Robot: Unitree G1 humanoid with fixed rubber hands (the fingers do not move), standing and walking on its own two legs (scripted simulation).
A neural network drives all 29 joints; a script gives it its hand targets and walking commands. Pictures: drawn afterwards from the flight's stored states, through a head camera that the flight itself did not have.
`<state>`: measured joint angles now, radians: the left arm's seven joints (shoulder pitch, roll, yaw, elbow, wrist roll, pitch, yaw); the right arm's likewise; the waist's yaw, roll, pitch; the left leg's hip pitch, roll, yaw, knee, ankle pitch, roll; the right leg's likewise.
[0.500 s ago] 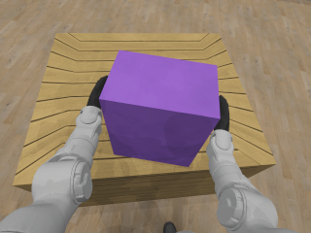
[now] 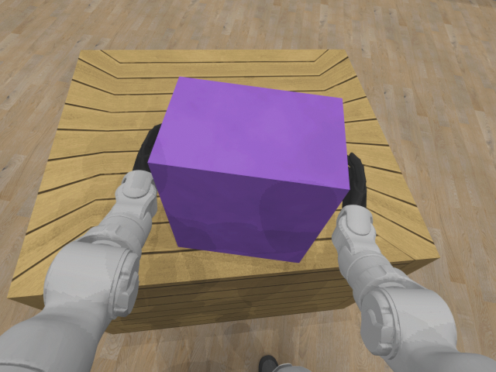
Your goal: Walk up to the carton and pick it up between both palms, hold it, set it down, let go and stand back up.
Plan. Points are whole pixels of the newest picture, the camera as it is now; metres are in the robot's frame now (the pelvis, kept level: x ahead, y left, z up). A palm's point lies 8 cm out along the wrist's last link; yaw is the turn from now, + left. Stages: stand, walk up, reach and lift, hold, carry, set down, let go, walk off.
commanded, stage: set down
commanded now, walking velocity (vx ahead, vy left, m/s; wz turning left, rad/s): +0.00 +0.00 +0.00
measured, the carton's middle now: (248, 183) +0.42 -0.05 +0.00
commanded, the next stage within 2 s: none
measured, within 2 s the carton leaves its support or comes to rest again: neither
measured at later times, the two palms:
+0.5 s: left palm (124, 196) +0.40 +0.15 +0.03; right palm (367, 217) +0.32 -0.24 +0.02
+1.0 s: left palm (88, 244) +0.34 +0.21 +0.00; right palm (363, 255) +0.27 -0.22 -0.01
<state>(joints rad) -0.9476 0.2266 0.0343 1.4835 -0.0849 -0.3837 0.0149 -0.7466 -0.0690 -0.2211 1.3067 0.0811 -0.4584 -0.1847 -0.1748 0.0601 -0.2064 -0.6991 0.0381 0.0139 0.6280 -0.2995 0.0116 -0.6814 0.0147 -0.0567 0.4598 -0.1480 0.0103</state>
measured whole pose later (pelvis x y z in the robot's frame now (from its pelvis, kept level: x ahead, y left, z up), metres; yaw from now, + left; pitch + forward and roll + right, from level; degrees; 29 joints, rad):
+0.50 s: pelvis -0.06 +0.00 -0.03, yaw +0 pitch +21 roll -1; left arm -0.95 0.34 -0.17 1.42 -0.34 -0.37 -0.04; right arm -0.75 -0.16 -0.03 1.12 0.26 -0.29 -0.16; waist -0.16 0.02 -0.21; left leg -0.87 -0.01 0.00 0.79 -0.28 0.02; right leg -0.90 -0.01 -0.03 0.70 -0.16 0.01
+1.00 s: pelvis -0.03 +0.00 +0.00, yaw +1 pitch +12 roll -3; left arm -0.53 0.35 -0.05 1.10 -0.22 -0.26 -0.11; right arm -0.38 -0.10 -0.05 0.98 0.24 -0.33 -0.22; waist -0.11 0.02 -0.14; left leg -0.58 0.01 -0.03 0.68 -0.31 0.02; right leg -0.58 0.01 -0.05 0.54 -0.16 0.01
